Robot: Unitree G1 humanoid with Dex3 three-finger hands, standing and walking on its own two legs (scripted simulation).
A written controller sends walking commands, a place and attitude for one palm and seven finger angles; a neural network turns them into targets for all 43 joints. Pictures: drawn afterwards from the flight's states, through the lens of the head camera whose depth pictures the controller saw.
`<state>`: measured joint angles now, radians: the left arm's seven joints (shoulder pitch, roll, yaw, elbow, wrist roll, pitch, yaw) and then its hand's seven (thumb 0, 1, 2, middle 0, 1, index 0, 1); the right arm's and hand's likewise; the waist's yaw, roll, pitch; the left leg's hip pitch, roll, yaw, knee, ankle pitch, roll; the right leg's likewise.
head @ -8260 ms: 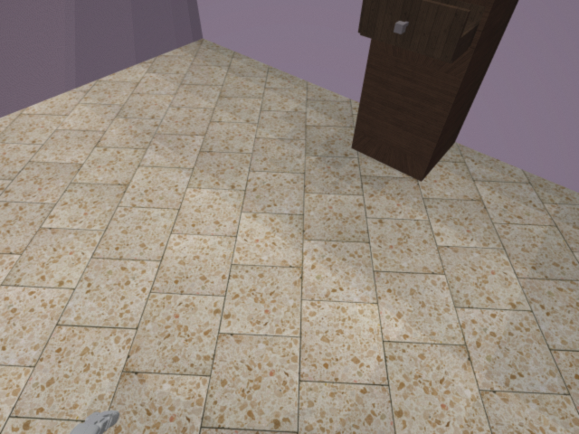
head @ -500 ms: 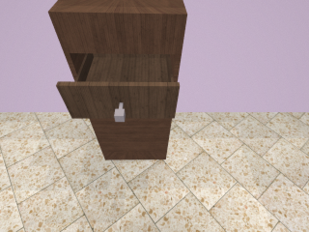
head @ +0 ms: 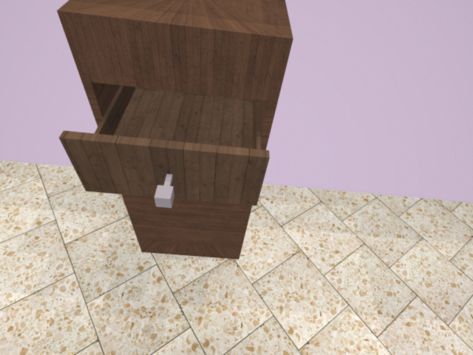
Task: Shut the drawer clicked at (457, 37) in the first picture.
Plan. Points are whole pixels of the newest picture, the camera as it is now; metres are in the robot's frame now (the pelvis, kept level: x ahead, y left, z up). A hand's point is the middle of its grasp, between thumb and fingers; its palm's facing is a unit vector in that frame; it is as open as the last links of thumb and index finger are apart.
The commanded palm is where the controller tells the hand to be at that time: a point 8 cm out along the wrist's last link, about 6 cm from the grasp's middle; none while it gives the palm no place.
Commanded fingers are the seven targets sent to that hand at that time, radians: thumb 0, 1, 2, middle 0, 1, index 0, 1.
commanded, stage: come to a stop and stand still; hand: left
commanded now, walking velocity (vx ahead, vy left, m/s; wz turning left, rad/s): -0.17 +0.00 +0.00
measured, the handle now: (166, 189) +0.41 +0.17 +0.01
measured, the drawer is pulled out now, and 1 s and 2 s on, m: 0.18 0.18 0.18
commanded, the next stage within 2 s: look again from close up in 0.82 s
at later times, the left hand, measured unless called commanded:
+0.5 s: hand out of the picture +0.03 +0.14 -0.16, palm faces +0.11 -0.97 -0.21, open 7.3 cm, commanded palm none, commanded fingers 0.00 0.90 0.90 -0.20 -0.30 -0.20 -0.30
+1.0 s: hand out of the picture -0.01 +0.15 -0.17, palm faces +0.02 -0.98 -0.22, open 7.3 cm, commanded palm none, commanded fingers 0.00 0.90 0.90 -0.20 -0.30 -0.20 -0.30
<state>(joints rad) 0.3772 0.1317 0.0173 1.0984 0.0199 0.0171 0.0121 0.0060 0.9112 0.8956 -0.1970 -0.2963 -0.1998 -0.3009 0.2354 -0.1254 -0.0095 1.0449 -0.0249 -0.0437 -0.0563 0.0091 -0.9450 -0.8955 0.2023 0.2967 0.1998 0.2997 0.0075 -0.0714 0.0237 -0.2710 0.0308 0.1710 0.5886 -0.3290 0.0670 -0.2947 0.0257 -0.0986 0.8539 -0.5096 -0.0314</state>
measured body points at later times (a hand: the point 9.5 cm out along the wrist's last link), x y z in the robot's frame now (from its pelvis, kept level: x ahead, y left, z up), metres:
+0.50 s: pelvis -0.02 -0.05 +0.00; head +0.01 -0.04 +0.45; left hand +0.02 +0.19 -0.15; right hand +0.05 -0.28 -0.15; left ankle -0.05 +0.05 -0.69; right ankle +0.03 -0.18 -0.73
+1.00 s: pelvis -0.03 -0.03 +0.00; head +0.00 -0.03 +0.45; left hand -0.01 +0.20 -0.15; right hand -0.06 -0.23 -0.16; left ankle -0.04 +0.06 -0.73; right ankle -0.03 -0.15 -0.73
